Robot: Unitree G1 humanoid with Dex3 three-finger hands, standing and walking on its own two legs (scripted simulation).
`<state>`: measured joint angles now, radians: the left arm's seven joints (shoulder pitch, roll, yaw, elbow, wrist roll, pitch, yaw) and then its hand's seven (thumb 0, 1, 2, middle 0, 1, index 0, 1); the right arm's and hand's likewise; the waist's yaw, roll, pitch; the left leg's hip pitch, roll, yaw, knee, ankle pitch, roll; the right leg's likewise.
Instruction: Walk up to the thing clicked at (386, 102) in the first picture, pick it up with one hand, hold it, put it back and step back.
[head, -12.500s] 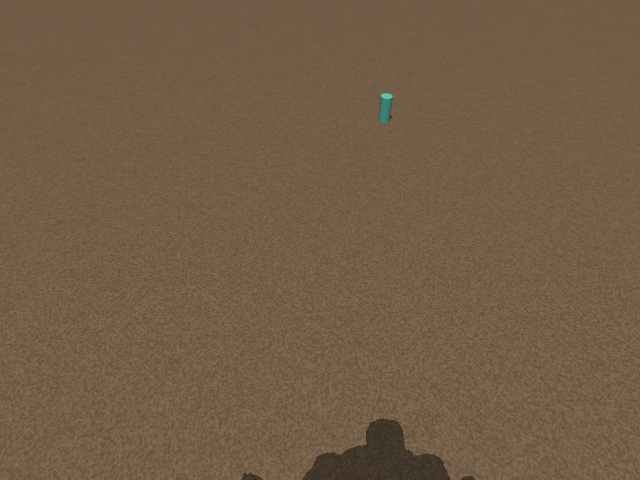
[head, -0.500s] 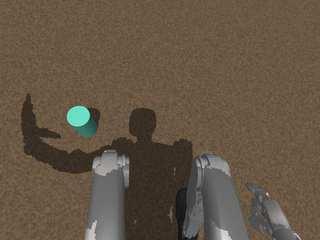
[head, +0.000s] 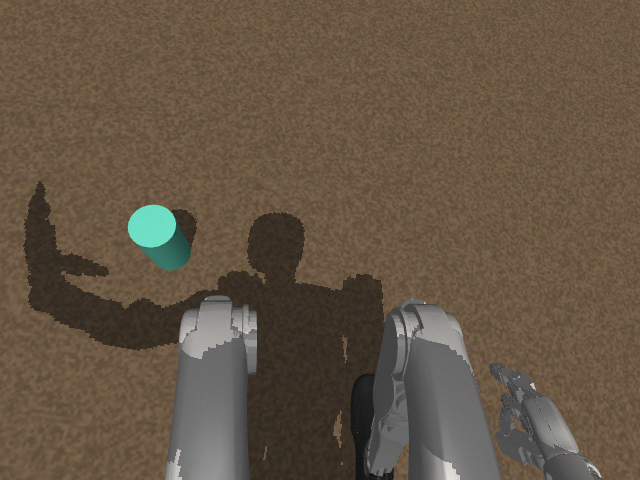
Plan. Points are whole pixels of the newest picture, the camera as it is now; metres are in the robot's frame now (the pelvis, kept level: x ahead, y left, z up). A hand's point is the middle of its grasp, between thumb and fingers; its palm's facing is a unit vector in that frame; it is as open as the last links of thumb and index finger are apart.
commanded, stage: approach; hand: left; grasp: from the side
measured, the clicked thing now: (163, 240) +0.45 +0.27 -0.30
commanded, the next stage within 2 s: close in in 0.62 s
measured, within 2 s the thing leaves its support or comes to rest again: neither
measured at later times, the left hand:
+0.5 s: hand (27, 262) +0.36 +0.39 -0.15, palm faces +0.26 -0.96 +0.04, open 17.6 cm
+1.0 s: hand (138, 268) +0.39 +0.29 -0.26, palm faces +0.29 -0.95 +0.06, open 17.6 cm
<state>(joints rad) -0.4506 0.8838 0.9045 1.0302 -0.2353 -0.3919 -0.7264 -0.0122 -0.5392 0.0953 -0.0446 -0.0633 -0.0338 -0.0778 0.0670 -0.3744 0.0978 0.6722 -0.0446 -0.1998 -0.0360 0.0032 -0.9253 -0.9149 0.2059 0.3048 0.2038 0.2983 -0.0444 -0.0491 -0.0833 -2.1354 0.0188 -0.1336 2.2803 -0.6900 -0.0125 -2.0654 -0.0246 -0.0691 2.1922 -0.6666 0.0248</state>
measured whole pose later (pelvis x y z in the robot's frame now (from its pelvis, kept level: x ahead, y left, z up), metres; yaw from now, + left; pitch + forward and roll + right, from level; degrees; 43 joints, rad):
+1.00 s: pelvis -0.02 +0.01 -0.10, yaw -8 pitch +11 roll -15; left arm -0.53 0.76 0.71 1.40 -0.19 -1.07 -0.31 -0.01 -0.60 0.03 -0.08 -0.10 -0.08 -0.10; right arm -0.18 -0.37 0.44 0.60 -0.30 -0.08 0.11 0.00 -0.94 -0.91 0.21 0.31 0.20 0.30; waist -0.18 -0.27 0.25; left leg -2.20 0.00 -0.34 2.68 -0.71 -0.02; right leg -2.08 0.05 -0.20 2.45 -0.61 0.06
